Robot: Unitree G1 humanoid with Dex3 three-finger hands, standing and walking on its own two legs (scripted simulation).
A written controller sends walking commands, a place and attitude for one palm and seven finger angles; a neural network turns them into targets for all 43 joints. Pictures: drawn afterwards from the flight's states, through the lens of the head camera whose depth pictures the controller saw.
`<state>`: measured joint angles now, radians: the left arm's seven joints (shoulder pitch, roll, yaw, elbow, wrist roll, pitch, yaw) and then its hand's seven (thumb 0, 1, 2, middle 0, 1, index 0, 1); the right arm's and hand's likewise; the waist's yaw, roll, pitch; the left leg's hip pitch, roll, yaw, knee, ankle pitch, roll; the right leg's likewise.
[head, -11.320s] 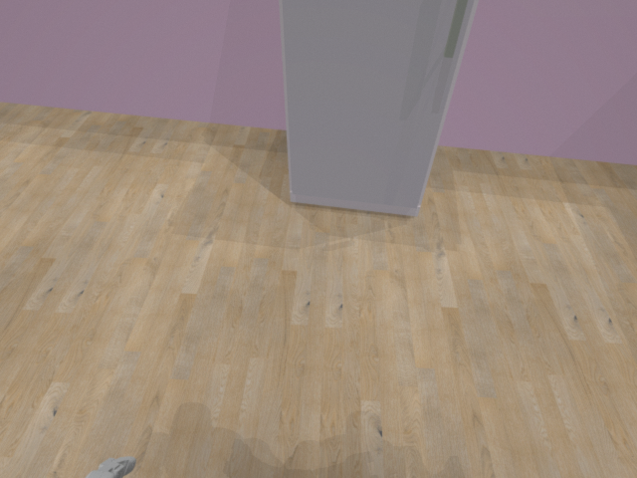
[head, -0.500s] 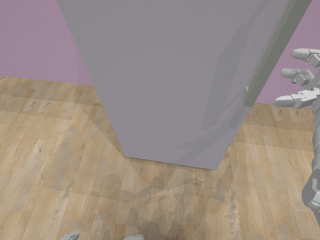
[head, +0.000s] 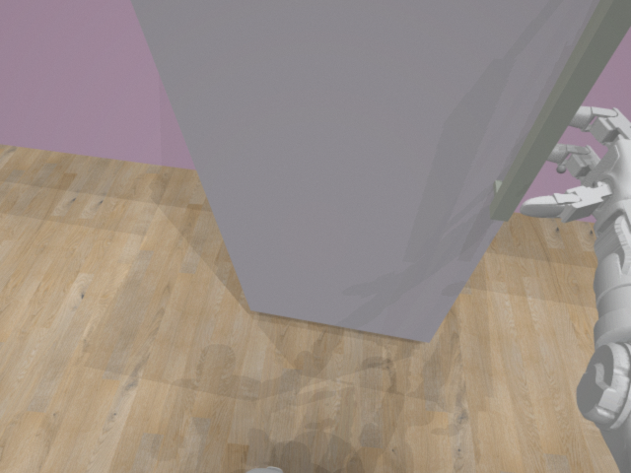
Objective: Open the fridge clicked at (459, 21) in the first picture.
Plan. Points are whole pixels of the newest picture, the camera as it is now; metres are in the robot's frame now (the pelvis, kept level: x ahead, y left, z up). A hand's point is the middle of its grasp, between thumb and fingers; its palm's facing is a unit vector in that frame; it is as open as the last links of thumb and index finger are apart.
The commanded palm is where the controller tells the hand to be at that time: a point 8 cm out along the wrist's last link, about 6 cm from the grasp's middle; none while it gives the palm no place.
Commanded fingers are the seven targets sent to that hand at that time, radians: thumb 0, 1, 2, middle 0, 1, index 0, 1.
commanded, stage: feel for the door with the fingertips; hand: right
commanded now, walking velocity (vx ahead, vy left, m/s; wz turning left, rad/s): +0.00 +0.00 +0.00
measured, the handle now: (556, 95) +0.53 -0.18 +0.20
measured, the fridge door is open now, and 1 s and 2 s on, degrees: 0 0 0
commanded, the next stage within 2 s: slide the fingers in behind the handle in 0.36 s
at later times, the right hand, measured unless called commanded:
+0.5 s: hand (572, 161) +0.49 -0.22 +0.15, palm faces +0.03 +1.00 +0.00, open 13.7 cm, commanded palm +0.47 -0.26 +0.14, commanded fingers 0.00 0.50 -0.30 0.30 1.20 0.30 1.20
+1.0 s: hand (567, 173) +0.47 -0.21 +0.15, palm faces +0.03 +1.00 +0.00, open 14.0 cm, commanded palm +0.45 -0.25 +0.14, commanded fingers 0.00 0.50 -0.30 0.30 1.20 0.30 1.20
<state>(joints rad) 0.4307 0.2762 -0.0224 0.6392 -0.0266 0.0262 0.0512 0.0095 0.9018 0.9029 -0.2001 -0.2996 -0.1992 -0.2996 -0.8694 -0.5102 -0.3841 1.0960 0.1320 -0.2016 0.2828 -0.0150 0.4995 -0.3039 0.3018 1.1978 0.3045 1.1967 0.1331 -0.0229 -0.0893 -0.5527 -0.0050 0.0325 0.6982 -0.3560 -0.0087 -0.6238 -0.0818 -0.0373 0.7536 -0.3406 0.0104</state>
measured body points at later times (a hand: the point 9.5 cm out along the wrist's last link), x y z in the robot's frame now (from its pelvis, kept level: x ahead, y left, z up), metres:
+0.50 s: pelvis -0.01 +0.00 +0.00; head +0.07 -0.02 +0.44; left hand +0.01 +0.27 -0.11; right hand +0.48 -0.27 +0.15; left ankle -0.01 +0.13 -0.71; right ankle +0.01 -0.12 -0.71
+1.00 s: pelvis -0.01 -0.01 +0.00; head +0.04 -0.02 +0.45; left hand +0.02 +0.26 -0.11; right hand +0.46 -0.26 +0.15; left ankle -0.01 +0.13 -0.71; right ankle +0.01 -0.12 -0.71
